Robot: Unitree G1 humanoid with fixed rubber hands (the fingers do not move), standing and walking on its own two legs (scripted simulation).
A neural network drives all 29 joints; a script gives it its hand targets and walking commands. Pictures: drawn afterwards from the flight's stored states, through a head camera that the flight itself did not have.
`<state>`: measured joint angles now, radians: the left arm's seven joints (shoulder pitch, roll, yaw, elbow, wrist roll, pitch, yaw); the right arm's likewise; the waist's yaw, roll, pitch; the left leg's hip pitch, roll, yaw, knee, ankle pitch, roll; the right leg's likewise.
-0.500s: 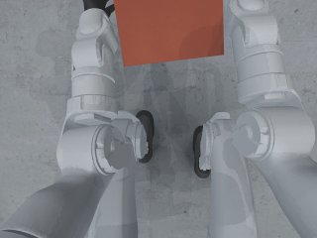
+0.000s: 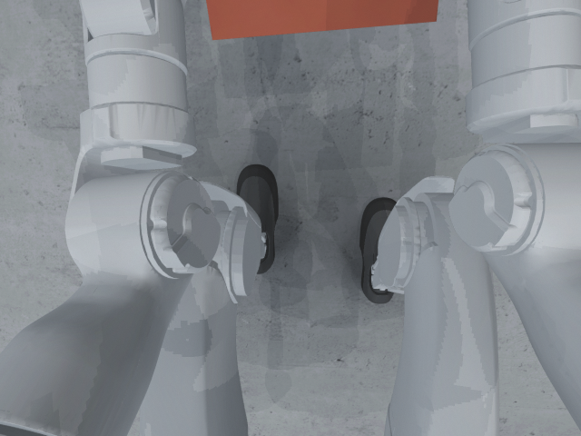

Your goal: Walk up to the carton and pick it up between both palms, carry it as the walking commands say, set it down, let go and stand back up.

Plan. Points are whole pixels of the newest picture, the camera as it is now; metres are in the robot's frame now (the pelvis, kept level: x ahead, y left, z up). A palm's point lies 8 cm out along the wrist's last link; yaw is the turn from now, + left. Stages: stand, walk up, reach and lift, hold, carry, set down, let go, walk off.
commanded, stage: set down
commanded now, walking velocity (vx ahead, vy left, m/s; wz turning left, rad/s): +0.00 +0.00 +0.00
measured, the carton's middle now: out of the picture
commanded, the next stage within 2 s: none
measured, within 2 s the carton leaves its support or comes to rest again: rests again in 1.14 s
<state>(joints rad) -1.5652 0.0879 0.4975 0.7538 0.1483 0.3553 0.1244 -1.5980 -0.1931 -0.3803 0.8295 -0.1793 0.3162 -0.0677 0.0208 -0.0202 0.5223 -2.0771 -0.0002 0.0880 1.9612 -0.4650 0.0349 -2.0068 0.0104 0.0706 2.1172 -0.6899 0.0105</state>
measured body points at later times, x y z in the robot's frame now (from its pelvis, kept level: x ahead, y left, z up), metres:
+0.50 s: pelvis +0.01 +0.00 -0.02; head +0.41 -0.02 +0.18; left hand +0.60 +0.13 -0.19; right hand +0.59 -0.13 -0.21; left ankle +0.15 +0.11 -0.39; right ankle +0.08 -0.12 -0.39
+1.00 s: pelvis +0.01 +0.00 -0.03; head +0.41 -0.02 +0.17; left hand +0.61 +0.14 -0.21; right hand +0.60 -0.13 -0.22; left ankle +0.15 +0.11 -0.39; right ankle +0.08 -0.12 -0.39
